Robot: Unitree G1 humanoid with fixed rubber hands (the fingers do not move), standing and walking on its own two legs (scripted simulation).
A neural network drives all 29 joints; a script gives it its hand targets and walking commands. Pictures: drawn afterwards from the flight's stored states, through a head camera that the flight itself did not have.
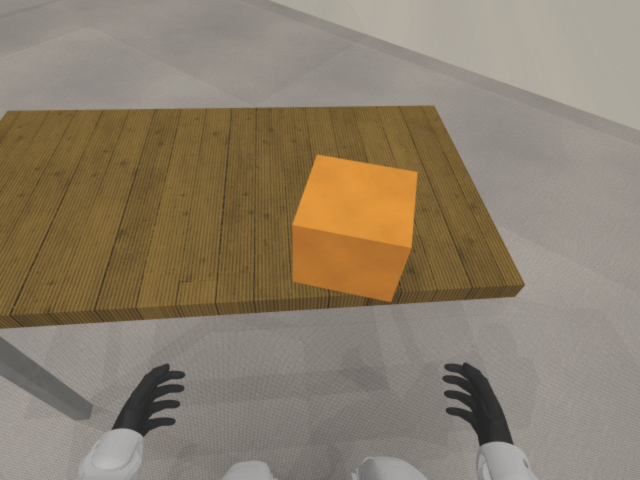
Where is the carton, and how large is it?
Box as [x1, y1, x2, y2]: [292, 155, 417, 301]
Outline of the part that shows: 317,155 292,224 293,281 390,301 411,247 417,172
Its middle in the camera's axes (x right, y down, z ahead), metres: +0.06 -0.02 +0.65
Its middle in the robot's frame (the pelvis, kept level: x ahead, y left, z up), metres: +0.48 -0.05 -0.01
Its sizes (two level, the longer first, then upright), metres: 0.169 0.163 0.147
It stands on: a table, 0.66 m high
